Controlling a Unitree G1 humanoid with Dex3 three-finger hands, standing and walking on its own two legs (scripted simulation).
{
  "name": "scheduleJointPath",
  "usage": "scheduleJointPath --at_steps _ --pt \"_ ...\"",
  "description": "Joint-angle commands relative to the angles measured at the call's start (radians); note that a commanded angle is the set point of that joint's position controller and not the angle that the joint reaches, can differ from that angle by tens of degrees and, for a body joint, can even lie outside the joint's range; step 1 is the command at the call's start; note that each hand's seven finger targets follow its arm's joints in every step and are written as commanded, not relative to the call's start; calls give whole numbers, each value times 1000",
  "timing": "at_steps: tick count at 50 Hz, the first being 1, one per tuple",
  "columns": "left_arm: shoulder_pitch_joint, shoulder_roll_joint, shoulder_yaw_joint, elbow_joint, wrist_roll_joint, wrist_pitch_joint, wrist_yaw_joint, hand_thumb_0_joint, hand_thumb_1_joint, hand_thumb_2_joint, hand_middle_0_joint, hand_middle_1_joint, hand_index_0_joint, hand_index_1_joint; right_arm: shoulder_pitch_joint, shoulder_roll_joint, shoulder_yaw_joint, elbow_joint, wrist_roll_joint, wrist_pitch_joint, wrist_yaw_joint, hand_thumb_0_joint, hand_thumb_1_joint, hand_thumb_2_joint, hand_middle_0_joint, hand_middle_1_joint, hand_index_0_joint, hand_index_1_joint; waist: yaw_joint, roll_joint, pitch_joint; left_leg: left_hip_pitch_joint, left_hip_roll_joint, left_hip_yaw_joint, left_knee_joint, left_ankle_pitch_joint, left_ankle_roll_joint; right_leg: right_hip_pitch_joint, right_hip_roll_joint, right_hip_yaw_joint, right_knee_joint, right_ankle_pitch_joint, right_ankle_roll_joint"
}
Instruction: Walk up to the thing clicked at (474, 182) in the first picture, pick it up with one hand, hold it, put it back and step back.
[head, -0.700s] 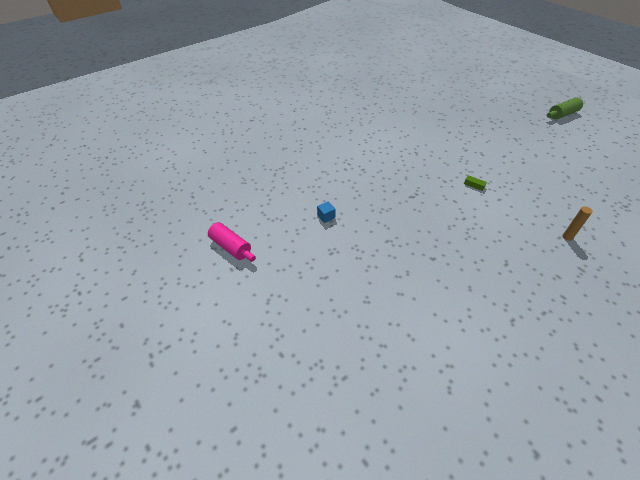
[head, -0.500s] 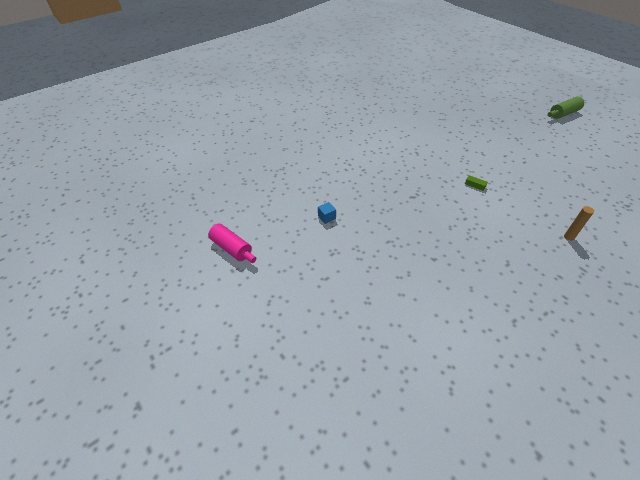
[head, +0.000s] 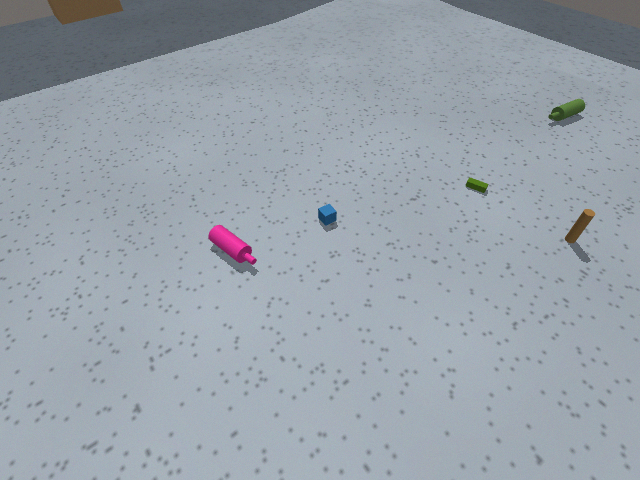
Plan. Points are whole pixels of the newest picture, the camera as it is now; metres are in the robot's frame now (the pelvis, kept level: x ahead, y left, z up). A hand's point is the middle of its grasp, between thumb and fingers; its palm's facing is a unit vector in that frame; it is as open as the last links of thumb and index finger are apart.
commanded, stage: stand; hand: left
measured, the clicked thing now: (476, 185) +1.50 -0.71 -0.77
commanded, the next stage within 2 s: walk up in 0.42 s
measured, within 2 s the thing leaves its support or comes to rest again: neither
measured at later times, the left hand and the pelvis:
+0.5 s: hand out of the picture +0.07 +0.25 -0.15, palm faces -0.08 -0.94 -0.32, open 7.4 cm; pelvis +0.00 +0.00 +0.00, yaw -4 degrees
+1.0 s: hand (273, 409) +0.25 +0.10 -0.14, palm faces -0.27 -0.90 -0.35, open 7.4 cm; pelvis +0.14 -0.15 -0.01, yaw -19 degrees
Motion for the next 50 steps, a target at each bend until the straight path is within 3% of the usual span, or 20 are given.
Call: scheduleJointPath --at_steps 1,20,21,22,23,24,25,29,32,33,36,37,38,39,40,41,42,44,46,50 --pt "-39 217 43 -58 -3 -27 18 0 900 900 -200 -300 -200 -300 -34 -206 -42 -57 7 -17 -16 0 -900 -900 200 300 200 300 -7 -7 -85 26 128 -94 -39 169 29 18 -114 87 -48 167 -30" --pt "-36 223 45 -57 -4 -26 16 0 900 900 -200 -300 -200 -300 -25 -204 -41 -56 7 -17 -14 0 -900 -900 200 300 200 300 -8 -13 -72 20 125 -97 -54 127 28 22 -115 94 -61 135 -32" --pt "-14 319 134 -175 31 -12 -37 0 900 900 -200 -300 -200 -300 41 -348 -138 -133 -22 -49 -6 0 -900 -900 200 300 200 300 -46 -31 -145 200 146 -77 39 -306 96 -212 -50 140 54 -273 -65" --pt "-115 282 122 -198 32 2 -60 0 900 900 -200 -300 -200 -300 118 -377 -161 -101 -28 -59 -7 0 -900 -900 200 300 200 300 -105 64 -69 341 235 -175 -50 -504 143 -526 -18 69 186 -354 -43" --pt "-167 251 120 -234 35 11 -73 0 900 900 -200 -300 -200 -300 133 -422 -179 -109 -28 -65 -12 0 -900 -900 200 300 200 300 -123 220 -11 307 408 -349 -196 -594 199 -663 -6 19 471 -281 -22" --pt "-173 273 125 -248 47 12 -81 0 900 900 -200 -300 -200 -300 104 -405 -178 -137 -18 -70 -13 0 -900 -900 200 300 200 300 -110 114 14 203 489 -355 -220 -502 229 -653 -75 73 552 -256 -12" --pt "-141 286 133 -256 41 9 -90 0 900 900 -200 -300 -200 -300 81 -401 -177 -161 -17 -75 -14 0 -900 -900 200 300 200 300 -85 74 18 142 505 -355 -230 -473 237 -604 -109 112 592 -229 -11" --pt "-2 267 144 -240 22 12 -134 0 900 900 -200 -300 -200 -300 -17 -357 -173 -218 -33 -90 -4 0 -900 -900 200 300 200 300 -2 125 -5 89 384 -109 -207 -364 197 -481 -144 69 524 -164 0" --pt "-20 255 146 -256 19 11 -150 0 900 900 -200 -300 -200 -300 -30 -356 -177 -236 -40 -91 7 0 -900 -900 200 300 200 300 -3 149 23 -19 305 50 -152 -311 153 -347 -132 3 387 -101 0" --pt "-37 255 146 -259 20 7 -150 0 900 900 -200 -300 -200 -300 -11 -354 -175 -232 -40 -90 10 0 -900 -900 200 300 200 300 -16 142 35 -43 286 85 -131 -302 145 -315 -120 -25 356 -76 0" --pt "55 258 151 -227 23 -2 -139 0 900 900 -200 -300 -200 -300 -26 -356 -172 -236 -36 -79 15 0 -900 -900 200 300 200 300 26 107 6 -127 266 152 13 -328 138 -142 -64 -130 315 -45 -17" --pt "141 276 162 -202 29 -6 -129 0 900 900 -200 -300 -200 -300 -40 -351 -166 -242 -31 -72 14 0 -900 -900 200 300 200 300 79 58 -16 -196 258 168 126 -332 127 -38 -43 -143 301 -36 -26" --pt "245 323 183 -170 30 -18 -113 0 900 900 -200 -300 -200 -300 -22 -310 -150 -247 -36 -64 15 0 -900 -900 200 300 200 300 127 -108 -71 -285 190 209 391 -244 109 117 -3 -118 271 -121 -42" --pt "385 395 212 -143 28 -27 -88 0 900 900 -200 -300 -200 -300 6 -227 -114 -264 -34 -61 20 0 -900 -900 200 300 200 300 195 -378 -85 -440 75 231 731 -370 71 209 -79 102 86 -372 -89" --pt "348 478 220 -181 22 -34 -79 0 900 900 -200 -300 -200 -300 14 -201 -93 -319 -10 -63 28 0 -900 -900 200 300 200 300 147 -473 -40 -646 -18 138 880 -452 22 170 -289 622 -181 -641 -176" --pt "279 493 216 -205 2 -33 -78 0 900 900 -200 -300 -200 -300 -7 -293 -116 -313 -14 -64 27 0 -900 -900 200 300 200 300 117 -279 11 -595 55 22 889 -380 11 74 -376 790 -247 -735 -252" --pt "227 484 213 -231 -9 -34 -73 0 900 900 -200 -300 -200 -300 -18 -332 -126 -300 -7 -74 28 0 -900 -900 200 300 200 300 97 -192 37 -596 98 -1 887 -312 13 49 -370 752 -226 -643 -276" --pt "167 408 185 -244 -13 -44 -52 0 900 900 -200 -300 -200 -300 42 -309 -120 -257 15 -80 34 0 -900 -900 200 300 200 300 49 -137 10 -533 144 -39 817 -202 34 37 -272 493 -124 -356 -225" --pt "132 367 169 -261 -13 -53 -50 0 900 900 -200 -300 -200 -300 118 -295 -121 -244 11 -72 41 0 -900 -900 200 300 200 300 5 -159 10 -420 153 -32 709 -169 39 -60 -218 361 -110 -291 -194" --pt "142 341 156 -300 -12 -67 -54 0 900 900 -200 -300 -200 -300 90 -289 -132 -278 -10 -64 58 0 -900 -900 200 300 200 300 15 -121 47 -415 127 17 513 -117 9 -123 -184 280 -146 -324 -216"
